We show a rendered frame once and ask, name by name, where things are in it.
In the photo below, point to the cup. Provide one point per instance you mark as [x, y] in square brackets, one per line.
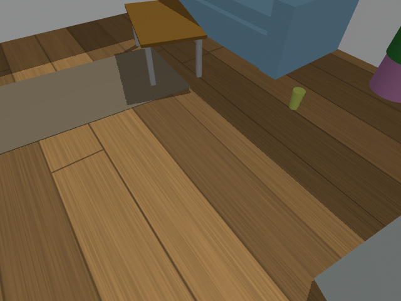
[296, 97]

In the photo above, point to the sofa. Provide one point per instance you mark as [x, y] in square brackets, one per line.
[277, 36]

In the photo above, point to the coffee table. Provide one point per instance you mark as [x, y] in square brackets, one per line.
[164, 22]

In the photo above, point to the potted plant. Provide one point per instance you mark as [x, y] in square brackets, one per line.
[386, 82]

